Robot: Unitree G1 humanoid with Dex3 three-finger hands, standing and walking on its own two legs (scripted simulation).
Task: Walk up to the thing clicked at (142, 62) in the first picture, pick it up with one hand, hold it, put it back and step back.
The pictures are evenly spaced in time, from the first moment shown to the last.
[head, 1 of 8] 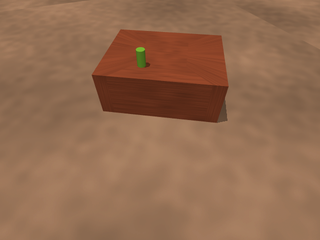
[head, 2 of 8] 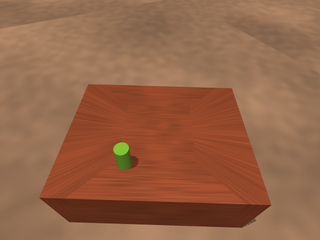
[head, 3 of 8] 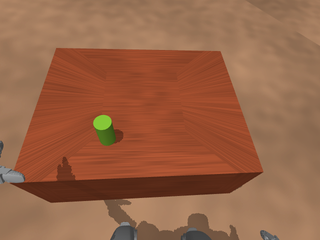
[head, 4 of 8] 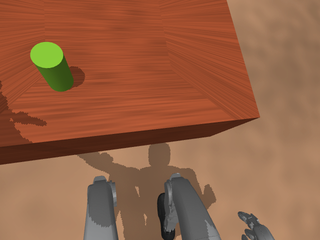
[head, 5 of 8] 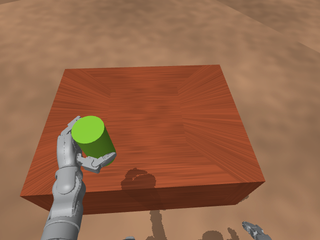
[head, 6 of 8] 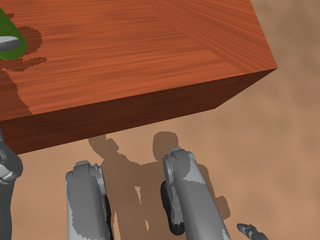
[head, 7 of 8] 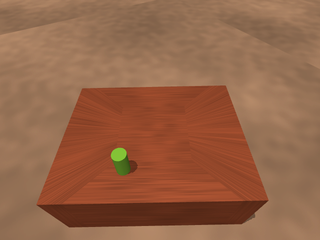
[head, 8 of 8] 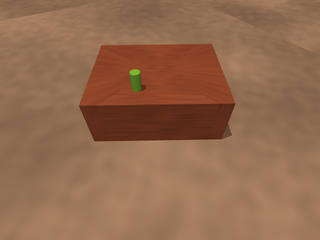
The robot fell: no
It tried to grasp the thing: yes
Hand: left
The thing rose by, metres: 0.35
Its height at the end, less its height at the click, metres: +0.00
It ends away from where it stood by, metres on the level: 0.02
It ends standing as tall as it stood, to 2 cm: yes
